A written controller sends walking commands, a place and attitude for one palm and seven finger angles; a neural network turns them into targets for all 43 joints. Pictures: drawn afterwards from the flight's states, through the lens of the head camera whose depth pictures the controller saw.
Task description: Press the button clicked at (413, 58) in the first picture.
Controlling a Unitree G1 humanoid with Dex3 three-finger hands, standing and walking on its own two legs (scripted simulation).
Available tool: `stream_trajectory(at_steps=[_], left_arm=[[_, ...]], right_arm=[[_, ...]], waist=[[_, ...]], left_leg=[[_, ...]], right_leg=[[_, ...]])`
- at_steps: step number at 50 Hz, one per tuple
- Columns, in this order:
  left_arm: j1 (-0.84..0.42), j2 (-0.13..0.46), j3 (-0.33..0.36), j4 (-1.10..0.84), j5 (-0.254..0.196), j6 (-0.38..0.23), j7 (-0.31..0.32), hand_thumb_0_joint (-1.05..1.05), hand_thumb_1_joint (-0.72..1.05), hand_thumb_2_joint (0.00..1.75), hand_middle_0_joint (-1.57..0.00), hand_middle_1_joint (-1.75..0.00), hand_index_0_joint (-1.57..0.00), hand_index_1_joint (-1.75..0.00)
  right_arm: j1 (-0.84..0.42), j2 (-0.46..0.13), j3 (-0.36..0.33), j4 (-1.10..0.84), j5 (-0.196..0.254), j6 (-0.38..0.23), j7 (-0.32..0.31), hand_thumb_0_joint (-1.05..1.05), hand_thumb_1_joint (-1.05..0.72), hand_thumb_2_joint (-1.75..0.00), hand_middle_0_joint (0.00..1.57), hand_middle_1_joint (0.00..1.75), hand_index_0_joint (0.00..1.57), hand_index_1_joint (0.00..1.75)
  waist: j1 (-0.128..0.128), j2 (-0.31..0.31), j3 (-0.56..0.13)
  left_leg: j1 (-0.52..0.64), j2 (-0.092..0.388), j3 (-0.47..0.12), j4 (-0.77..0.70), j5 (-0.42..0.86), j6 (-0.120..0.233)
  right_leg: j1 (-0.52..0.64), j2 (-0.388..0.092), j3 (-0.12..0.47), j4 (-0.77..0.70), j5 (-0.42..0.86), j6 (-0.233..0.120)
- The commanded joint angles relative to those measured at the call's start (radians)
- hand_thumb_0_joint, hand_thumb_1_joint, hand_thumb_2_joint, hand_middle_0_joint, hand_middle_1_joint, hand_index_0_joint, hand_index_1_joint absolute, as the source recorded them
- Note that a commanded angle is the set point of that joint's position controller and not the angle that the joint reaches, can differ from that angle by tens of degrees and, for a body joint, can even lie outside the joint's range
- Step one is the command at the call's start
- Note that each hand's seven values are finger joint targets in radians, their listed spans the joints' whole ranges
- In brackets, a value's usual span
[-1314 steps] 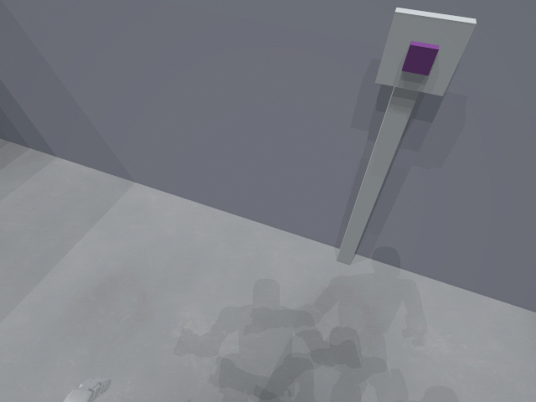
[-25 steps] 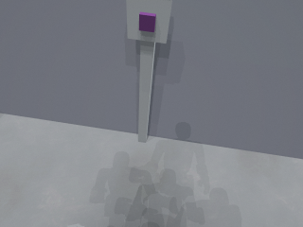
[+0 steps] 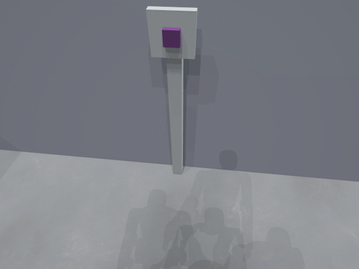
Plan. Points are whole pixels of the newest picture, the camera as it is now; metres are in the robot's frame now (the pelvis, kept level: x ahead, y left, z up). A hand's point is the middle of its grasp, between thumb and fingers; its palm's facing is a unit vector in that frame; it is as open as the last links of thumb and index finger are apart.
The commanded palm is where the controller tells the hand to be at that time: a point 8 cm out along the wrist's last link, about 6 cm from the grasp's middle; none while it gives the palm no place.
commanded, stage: let the arm hang, fingers relaxed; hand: left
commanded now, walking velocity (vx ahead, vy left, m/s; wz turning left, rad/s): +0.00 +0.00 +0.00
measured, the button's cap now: (171, 37) +0.78 +0.07 +0.15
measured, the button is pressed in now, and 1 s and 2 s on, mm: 0 0 0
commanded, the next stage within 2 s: stand and wait in 0.30 s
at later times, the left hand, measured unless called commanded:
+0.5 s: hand out of the picture +0.00 +0.17 -0.18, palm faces +0.06 -0.98 -0.18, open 7.4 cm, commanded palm none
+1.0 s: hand out of the picture +0.03 +0.16 -0.17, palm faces +0.05 -0.98 -0.19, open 7.4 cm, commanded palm none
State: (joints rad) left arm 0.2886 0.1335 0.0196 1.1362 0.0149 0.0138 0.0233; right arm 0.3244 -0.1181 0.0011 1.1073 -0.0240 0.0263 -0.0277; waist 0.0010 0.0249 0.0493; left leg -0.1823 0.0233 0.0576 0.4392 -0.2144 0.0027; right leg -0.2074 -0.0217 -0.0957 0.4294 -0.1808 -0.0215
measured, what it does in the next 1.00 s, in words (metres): stands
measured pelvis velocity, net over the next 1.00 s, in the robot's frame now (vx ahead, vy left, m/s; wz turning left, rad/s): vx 0.02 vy -0.01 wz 0.00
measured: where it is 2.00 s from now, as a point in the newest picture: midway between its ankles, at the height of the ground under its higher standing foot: outside the picture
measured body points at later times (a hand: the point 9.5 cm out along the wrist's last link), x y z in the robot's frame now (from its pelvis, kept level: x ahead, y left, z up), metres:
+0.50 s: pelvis +0.01 +0.00 +0.00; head +0.02 +0.00 +0.45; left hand -0.01 +0.22 -0.16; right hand -0.03 -0.20 -0.17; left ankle +0.02 +0.12 -0.74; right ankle +0.04 -0.11 -0.74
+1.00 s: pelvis +0.02 -0.01 +0.00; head +0.04 -0.01 +0.45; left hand +0.02 +0.21 -0.16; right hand +0.01 -0.22 -0.16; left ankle +0.02 +0.12 -0.74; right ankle +0.04 -0.11 -0.74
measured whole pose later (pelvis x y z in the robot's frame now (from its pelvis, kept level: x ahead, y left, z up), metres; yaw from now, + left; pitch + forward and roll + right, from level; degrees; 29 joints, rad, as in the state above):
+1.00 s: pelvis +0.02 -0.01 +0.00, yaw +0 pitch -2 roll +0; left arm 0.25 0.13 0.03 1.15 0.01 -0.01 0.03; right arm 0.28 -0.13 -0.01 1.13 -0.02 0.01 -0.04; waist 0.00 0.01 0.06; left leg -0.15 0.03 0.05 0.41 -0.23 -0.01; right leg -0.17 -0.01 -0.10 0.41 -0.21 -0.03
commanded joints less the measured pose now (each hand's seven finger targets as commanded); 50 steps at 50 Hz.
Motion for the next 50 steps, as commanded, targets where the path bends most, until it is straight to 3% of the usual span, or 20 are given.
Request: stream_trajectory(at_steps=[1, 8, 11, 19, 25, 40, 50], left_arm=[[0.056, 0.108, 0.022, -0.019, -0.003, -0.016, 0.014, 0.00, 0.90, 0.90, -0.20, -0.30, -0.20, -0.30], [0.063, 0.085, 0.027, -0.011, -0.003, -0.017, 0.015, 0.00, 0.90, 0.90, -0.20, -0.30, -0.20, -0.30], [0.063, 0.083, 0.028, -0.012, -0.003, -0.019, 0.017, 0.00, 0.90, 0.90, -0.20, -0.30, -0.20, -0.30], [0.063, 0.073, 0.027, -0.009, -0.003, -0.021, 0.016, 0.00, 0.90, 0.90, -0.20, -0.30, -0.20, -0.30], [0.059, 0.073, 0.027, -0.010, -0.003, -0.023, 0.017, 0.00, 0.90, 0.90, -0.20, -0.30, -0.20, -0.30], [0.047, 0.086, 0.024, -0.009, -0.004, -0.034, 0.017, 0.00, 0.90, 0.90, -0.20, -0.30, -0.20, -0.30], [0.028, 0.101, 0.024, -0.006, -0.006, -0.036, 0.016, 0.00, 0.90, 0.90, -0.20, -0.30, -0.20, -0.30]], right_arm=[[0.084, -0.077, -0.021, -0.007, 0.001, -0.014, -0.006, 0.00, -0.90, -0.90, 0.20, 0.30, 0.20, 0.30], [0.098, -0.057, -0.023, 0.000, 0.000, -0.019, -0.010, 0.00, -0.90, -0.90, 0.20, 0.30, 0.20, 0.30], [0.108, -0.056, -0.026, -0.002, 0.002, -0.018, -0.011, 0.00, -0.90, -0.90, 0.20, 0.30, 0.20, 0.30], [0.107, -0.061, -0.026, 0.001, 0.001, -0.022, -0.013, 0.00, -0.90, -0.90, 0.20, 0.30, 0.20, 0.30], [0.099, -0.065, -0.028, -0.001, 0.003, -0.022, -0.012, 0.00, -0.90, -0.90, 0.20, 0.30, 0.20, 0.30], [0.050, -0.080, -0.025, 0.007, 0.006, -0.029, -0.014, 0.00, -0.90, -0.90, 0.20, 0.30, 0.20, 0.30], [0.032, -0.095, -0.022, 0.017, 0.005, -0.029, -0.015, 0.00, -0.90, -0.90, 0.20, 0.30, 0.20, 0.30]], waist=[[-0.004, -0.024, 0.075], [-0.003, 0.017, 0.067], [-0.005, -0.004, 0.061], [-0.007, 0.017, 0.061], [-0.011, -0.021, 0.060], [-0.010, -0.010, 0.028], [-0.010, -0.021, 0.029]], left_leg=[[-0.080, 0.065, -0.070, -0.104, -0.085, 0.028], [-0.103, 0.069, -0.079, -0.113, -0.091, 0.029], [-0.099, 0.071, -0.079, -0.106, -0.075, 0.029], [-0.086, 0.080, -0.086, -0.116, -0.054, 0.030], [-0.072, 0.080, -0.083, -0.114, -0.046, 0.028], [-0.009, 0.085, -0.073, -0.101, 0.084, 0.022], [0.003, 0.087, -0.071, -0.111, 0.101, 0.017]], right_leg=[[-0.045, -0.086, 0.108, -0.125, -0.173, -0.022], [-0.026, -0.084, 0.102, -0.105, -0.135, -0.023], [-0.020, -0.083, 0.100, -0.105, -0.126, -0.023], [-0.017, -0.082, 0.090, -0.093, -0.076, -0.020], [-0.021, -0.082, 0.092, -0.095, -0.074, -0.016], [0.014, -0.091, 0.095, -0.094, 0.042, -0.016], [0.037, -0.093, 0.096, -0.108, 0.060, -0.018]])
